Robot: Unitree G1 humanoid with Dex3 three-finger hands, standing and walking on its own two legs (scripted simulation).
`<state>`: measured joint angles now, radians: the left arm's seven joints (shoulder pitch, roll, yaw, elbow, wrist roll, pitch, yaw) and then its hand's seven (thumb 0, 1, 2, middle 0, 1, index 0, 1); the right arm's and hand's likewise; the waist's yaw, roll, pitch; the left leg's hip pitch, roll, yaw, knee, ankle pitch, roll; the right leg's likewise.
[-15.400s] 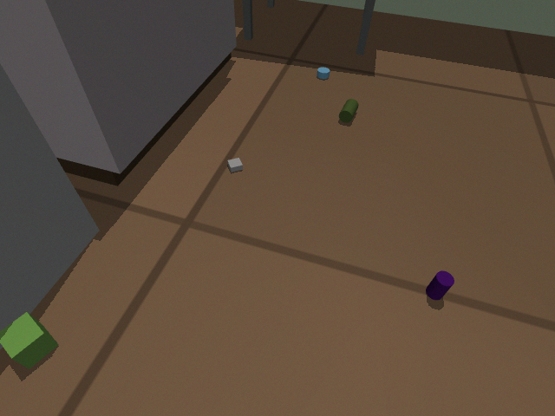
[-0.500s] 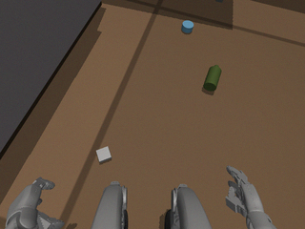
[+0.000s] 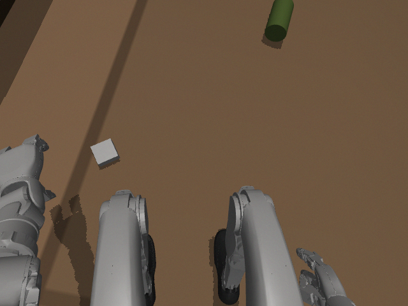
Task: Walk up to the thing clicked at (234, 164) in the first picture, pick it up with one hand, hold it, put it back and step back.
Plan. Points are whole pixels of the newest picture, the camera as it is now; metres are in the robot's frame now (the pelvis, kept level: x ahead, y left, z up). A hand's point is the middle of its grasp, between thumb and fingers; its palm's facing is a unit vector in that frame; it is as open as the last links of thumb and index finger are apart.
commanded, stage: rise first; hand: left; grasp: from above
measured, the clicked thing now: (105, 152) +0.49 +0.27 -0.41
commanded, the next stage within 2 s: none
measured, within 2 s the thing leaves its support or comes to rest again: neither
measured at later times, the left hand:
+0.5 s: hand (61, 160) +0.42 +0.33 -0.24, palm faces -0.37 -0.22 -0.90, open 12.2 cm
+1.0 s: hand (71, 157) +0.44 +0.32 -0.28, palm faces -0.37 -0.23 -0.90, open 12.1 cm
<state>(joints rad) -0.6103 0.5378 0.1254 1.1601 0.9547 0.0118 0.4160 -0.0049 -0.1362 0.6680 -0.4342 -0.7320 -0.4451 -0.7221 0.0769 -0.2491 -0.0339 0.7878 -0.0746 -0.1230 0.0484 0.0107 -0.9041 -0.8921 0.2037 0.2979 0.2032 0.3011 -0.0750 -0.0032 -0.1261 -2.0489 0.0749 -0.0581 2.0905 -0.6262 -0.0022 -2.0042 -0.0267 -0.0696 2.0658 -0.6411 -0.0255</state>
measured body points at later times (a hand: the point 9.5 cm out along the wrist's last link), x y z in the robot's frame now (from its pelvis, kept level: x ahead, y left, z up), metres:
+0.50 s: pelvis +0.01 +0.01 -0.06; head +0.24 +0.05 +0.32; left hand +0.43 +0.33 -0.18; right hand +0.07 -0.26 -0.19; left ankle +0.10 +0.13 -0.39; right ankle +0.10 -0.11 -0.39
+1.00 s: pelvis +0.01 +0.01 -0.09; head +0.26 +0.05 +0.28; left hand +0.46 +0.33 -0.23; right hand +0.06 -0.26 -0.21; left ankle +0.10 +0.13 -0.39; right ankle +0.10 -0.11 -0.39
